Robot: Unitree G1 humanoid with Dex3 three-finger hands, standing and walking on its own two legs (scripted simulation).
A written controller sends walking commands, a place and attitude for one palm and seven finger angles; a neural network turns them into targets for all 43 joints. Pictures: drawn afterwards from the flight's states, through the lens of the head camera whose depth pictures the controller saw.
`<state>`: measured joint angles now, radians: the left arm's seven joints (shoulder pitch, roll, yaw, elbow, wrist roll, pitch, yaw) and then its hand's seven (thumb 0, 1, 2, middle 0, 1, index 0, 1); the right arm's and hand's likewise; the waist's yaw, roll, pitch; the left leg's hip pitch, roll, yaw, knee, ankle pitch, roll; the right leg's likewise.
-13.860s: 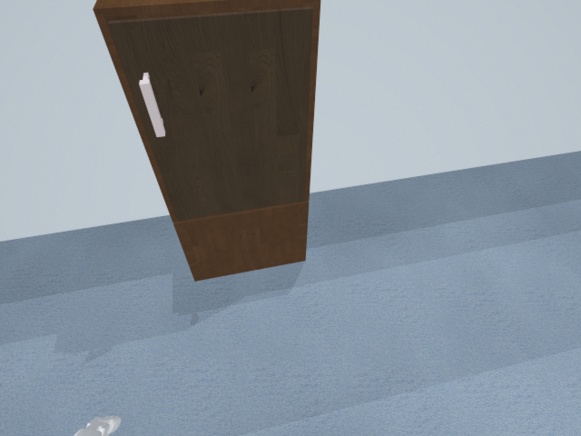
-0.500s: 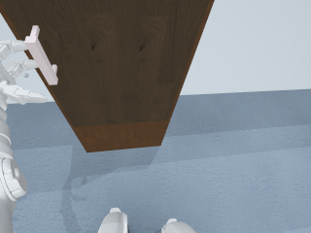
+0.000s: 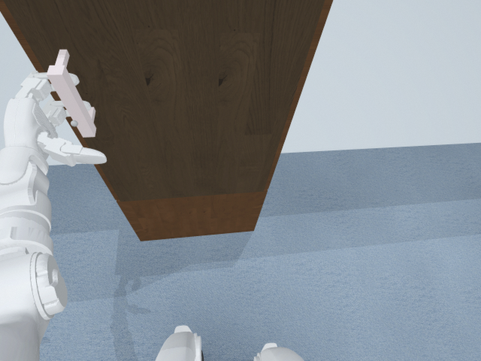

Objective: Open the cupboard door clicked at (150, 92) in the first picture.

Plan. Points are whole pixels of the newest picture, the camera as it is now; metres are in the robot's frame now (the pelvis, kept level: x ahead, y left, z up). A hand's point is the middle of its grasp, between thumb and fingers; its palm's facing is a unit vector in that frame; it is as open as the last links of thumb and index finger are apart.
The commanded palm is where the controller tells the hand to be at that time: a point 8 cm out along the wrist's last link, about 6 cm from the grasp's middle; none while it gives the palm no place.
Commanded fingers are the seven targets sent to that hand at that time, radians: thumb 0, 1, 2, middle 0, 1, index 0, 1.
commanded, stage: slide the fingers in behind the handle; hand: left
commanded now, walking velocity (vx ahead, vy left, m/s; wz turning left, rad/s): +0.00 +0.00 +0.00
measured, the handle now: (76, 96) +0.52 +0.26 +0.10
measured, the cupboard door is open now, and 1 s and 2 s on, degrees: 0 1 5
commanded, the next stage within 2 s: close the thumb around the handle in 0.82 s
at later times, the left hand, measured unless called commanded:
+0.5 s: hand (93, 128) +0.46 +0.22 +0.09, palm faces +0.13 -0.99 -0.01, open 14.1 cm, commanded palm +0.44 +0.25 +0.09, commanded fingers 0.00 -0.50 0.30 -0.30 -1.20 -0.30 -1.20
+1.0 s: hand (93, 124) +0.47 +0.22 +0.09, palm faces +0.11 -0.99 -0.01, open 13.9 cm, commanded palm +0.45 +0.26 +0.09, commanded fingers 0.00 -0.22 0.42 -0.32 -1.23 -0.32 -1.23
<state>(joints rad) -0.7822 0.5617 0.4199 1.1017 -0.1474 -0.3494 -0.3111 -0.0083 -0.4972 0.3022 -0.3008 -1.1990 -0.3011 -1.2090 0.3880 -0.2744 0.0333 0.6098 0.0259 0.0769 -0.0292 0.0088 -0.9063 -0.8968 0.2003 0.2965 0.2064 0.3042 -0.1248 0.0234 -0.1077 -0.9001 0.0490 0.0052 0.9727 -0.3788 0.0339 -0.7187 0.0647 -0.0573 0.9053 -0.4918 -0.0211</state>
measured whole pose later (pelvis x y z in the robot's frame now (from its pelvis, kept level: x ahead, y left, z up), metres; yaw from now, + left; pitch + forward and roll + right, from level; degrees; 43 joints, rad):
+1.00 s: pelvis +0.00 -0.01 +0.00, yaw +1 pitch +17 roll -3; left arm -0.81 0.51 0.36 1.14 -0.15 -0.36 -0.24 -0.01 -0.48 0.31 -0.29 -1.20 -0.29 -1.21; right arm 0.37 -0.27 0.03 0.65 0.03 0.06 -0.02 0.01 -0.91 -0.90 0.20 0.30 0.21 0.30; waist -0.12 0.02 -0.11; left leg -0.90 0.05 -0.02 0.98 -0.37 0.01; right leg -0.72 0.07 -0.08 0.92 -0.50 -0.04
